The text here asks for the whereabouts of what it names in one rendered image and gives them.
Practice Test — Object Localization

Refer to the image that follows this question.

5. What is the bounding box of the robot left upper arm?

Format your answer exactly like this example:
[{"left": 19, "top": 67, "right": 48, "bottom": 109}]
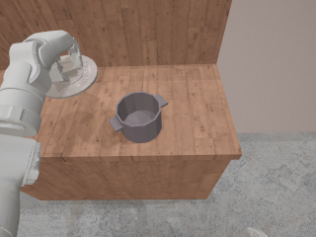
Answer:
[{"left": 0, "top": 134, "right": 41, "bottom": 237}]

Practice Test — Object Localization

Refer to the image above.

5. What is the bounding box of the robot right hand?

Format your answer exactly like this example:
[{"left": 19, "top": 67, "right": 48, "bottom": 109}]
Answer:
[{"left": 246, "top": 227, "right": 268, "bottom": 237}]

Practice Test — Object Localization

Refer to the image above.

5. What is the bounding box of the robot left forearm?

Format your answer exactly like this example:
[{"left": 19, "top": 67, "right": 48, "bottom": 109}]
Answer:
[{"left": 0, "top": 37, "right": 57, "bottom": 137}]

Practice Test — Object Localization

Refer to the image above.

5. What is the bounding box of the robot left hand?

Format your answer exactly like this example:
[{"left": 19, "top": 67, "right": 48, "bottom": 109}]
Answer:
[{"left": 29, "top": 30, "right": 83, "bottom": 83}]

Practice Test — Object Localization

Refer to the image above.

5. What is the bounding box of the pot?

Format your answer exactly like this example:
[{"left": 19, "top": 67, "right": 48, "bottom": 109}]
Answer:
[{"left": 109, "top": 91, "right": 168, "bottom": 143}]

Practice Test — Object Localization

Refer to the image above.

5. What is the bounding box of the table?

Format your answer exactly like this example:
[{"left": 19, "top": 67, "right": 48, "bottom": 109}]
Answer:
[{"left": 0, "top": 0, "right": 243, "bottom": 200}]

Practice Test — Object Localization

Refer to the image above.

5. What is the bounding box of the lid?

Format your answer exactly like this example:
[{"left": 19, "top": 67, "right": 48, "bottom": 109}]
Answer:
[{"left": 45, "top": 54, "right": 99, "bottom": 100}]

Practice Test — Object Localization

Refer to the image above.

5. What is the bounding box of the knob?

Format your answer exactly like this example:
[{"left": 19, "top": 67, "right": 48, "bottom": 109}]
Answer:
[{"left": 54, "top": 56, "right": 78, "bottom": 77}]

